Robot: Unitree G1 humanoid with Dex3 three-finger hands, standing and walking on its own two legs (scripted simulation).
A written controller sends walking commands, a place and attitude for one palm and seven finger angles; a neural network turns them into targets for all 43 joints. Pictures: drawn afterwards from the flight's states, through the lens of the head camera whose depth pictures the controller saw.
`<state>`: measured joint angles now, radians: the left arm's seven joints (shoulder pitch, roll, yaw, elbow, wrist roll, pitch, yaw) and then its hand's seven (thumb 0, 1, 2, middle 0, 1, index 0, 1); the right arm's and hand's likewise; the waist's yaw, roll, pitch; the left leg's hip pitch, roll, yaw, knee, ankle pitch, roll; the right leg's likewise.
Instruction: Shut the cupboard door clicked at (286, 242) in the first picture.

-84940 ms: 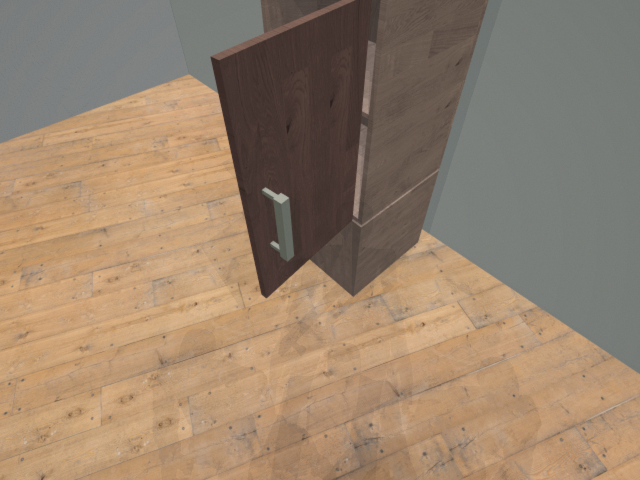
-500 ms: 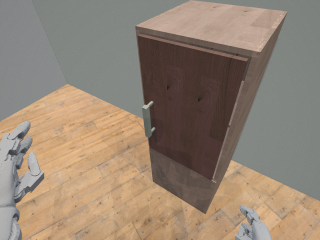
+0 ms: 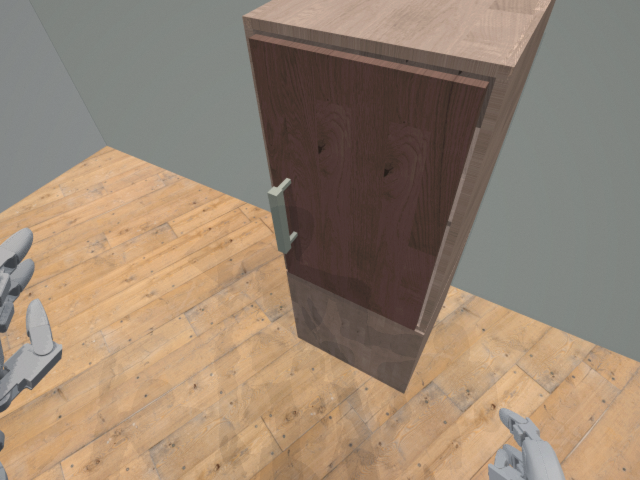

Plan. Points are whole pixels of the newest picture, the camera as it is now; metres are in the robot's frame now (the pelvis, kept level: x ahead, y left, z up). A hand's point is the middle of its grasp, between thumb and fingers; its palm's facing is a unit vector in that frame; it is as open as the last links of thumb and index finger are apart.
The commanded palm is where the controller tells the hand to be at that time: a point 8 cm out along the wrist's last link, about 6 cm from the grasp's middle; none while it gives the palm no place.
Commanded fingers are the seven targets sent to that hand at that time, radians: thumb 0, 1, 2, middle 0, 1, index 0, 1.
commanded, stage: step back with the hand held close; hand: left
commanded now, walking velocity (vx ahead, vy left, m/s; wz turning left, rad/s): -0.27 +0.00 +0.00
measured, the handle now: (285, 216) +0.63 +0.12 -0.10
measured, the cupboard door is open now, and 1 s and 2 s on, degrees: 0 0 0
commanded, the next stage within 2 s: stop stepping back and stand still in 1.08 s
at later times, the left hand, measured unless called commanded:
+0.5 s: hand out of the picture +0.12 +0.28 +0.15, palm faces +0.48 -0.76 -0.44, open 7.4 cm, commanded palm +0.05 +0.31 +0.18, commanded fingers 0.00 0.90 0.90 -0.20 -0.30 -0.20 -0.30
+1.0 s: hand out of the picture +0.04 +0.32 +0.18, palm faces +0.54 -0.74 -0.40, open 7.4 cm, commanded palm -0.02 +0.33 +0.18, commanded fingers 0.00 0.90 0.90 -0.20 -0.30 -0.20 -0.30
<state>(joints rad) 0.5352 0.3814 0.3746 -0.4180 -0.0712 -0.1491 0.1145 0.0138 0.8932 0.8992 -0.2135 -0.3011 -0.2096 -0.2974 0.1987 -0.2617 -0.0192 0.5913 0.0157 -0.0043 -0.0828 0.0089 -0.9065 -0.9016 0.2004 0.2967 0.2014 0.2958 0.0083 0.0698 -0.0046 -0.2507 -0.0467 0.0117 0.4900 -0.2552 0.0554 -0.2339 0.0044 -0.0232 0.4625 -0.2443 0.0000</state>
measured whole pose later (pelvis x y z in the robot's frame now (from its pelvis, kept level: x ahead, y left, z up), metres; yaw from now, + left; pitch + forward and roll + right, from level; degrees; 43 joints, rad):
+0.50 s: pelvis -0.07 +0.01 -0.01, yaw +3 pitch +0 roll -2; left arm 0.50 0.40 0.42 -0.45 -0.01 -0.22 0.15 0.01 0.89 0.90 -0.22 -0.30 -0.21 -0.30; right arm 0.25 -0.23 0.00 0.57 0.01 -0.04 -0.09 0.01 -0.90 -0.90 0.20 0.30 0.20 0.30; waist -0.02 0.00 -0.02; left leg -0.42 -0.04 0.00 0.62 -0.21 0.07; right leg -0.35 0.04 0.01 0.59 -0.24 0.02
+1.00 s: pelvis -0.14 +0.02 -0.01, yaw +4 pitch +5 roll -6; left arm 0.51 0.44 0.49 -0.52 -0.06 -0.27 0.16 0.01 0.89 0.90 -0.21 -0.30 -0.21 -0.30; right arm 0.20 -0.17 -0.01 0.64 -0.02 -0.11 -0.06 0.01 -0.90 -0.90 0.20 0.30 0.20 0.30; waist 0.01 0.02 -0.09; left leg -0.55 0.05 0.05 0.47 -0.02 0.09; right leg -0.22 0.10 -0.02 0.82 -0.47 0.01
